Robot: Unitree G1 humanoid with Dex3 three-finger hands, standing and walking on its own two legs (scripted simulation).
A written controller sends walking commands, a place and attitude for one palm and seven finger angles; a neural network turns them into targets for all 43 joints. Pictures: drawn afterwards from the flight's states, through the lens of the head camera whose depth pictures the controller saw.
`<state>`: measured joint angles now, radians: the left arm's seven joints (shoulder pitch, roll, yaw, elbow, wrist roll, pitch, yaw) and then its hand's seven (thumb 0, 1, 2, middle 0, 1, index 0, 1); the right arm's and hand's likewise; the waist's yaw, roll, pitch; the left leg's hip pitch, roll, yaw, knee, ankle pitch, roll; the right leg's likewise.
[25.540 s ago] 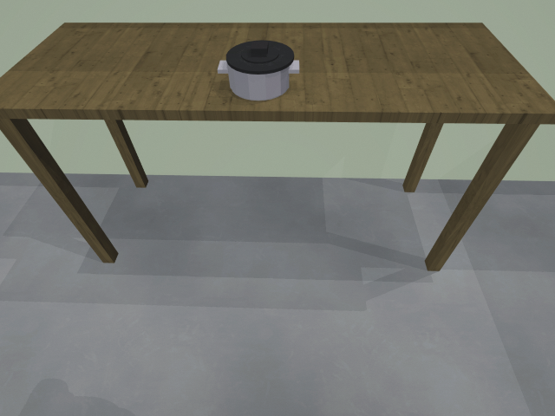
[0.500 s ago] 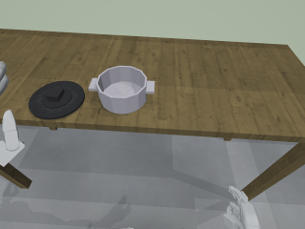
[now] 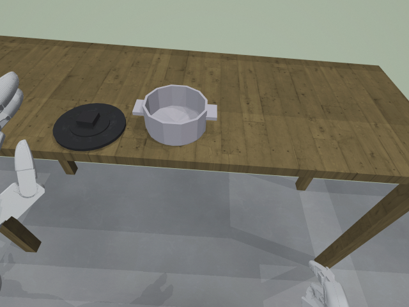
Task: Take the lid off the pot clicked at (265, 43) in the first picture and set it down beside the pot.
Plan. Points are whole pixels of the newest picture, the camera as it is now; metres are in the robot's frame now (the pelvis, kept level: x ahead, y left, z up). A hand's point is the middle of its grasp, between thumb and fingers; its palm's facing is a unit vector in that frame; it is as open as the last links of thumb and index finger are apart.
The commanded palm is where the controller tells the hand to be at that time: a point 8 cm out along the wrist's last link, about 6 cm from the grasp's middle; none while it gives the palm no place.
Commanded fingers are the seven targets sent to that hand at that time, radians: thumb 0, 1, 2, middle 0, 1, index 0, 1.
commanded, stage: step back with the hand held close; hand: left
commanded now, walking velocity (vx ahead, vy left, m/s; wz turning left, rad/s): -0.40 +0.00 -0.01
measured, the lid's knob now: (88, 118) +0.51 +0.34 +0.06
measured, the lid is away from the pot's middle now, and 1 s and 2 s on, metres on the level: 0.22 0.22 0.22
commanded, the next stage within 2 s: stop stepping back and stand still in 0.38 s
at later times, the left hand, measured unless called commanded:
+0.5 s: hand out of the picture +0.12 +0.24 +0.24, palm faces +0.34 -0.87 -0.35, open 7.5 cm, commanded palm +0.03 +0.31 +0.24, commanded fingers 0.00 0.90 0.90 -0.20 -0.30 -0.20 -0.30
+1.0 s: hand out of the picture -0.02 +0.28 +0.23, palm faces +0.45 -0.81 -0.38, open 7.5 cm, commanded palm -0.08 +0.32 +0.24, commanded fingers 0.00 0.90 0.90 -0.20 -0.30 -0.20 -0.30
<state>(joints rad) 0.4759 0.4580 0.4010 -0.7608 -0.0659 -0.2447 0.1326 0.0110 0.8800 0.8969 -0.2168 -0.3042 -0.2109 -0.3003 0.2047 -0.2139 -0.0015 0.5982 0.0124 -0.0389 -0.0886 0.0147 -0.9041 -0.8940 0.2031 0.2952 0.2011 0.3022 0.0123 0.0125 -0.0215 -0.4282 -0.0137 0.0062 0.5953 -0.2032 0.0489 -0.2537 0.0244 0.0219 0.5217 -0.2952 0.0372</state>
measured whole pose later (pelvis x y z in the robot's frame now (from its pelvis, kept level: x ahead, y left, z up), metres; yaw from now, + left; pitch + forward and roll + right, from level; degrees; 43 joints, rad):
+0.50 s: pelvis -0.11 +0.03 +0.00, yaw -1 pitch +2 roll -2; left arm 0.35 0.44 0.40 -0.63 -0.07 -0.24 0.11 0.01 0.88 0.90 -0.21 -0.30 -0.21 -0.30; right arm 0.20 -0.21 0.00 0.63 -0.01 -0.10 -0.08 0.01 -0.91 -0.89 0.20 0.29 0.20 0.30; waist -0.04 -0.02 -0.03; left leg -0.43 -0.01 -0.01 0.57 -0.16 0.04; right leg -0.41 0.04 0.05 0.79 -0.46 0.01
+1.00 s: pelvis -0.20 +0.04 +0.00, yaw +2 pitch -3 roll +0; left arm 0.50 0.41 0.40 -0.60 -0.06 -0.13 0.14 0.01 0.89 0.90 -0.21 -0.30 -0.20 -0.30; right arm 0.27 -0.18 0.03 0.60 0.02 -0.10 -0.08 0.02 -0.91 -0.89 0.20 0.29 0.20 0.30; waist -0.05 0.00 -0.07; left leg -0.31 0.02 -0.04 0.60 -0.36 0.01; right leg -0.28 0.01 -0.01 0.59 -0.36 -0.03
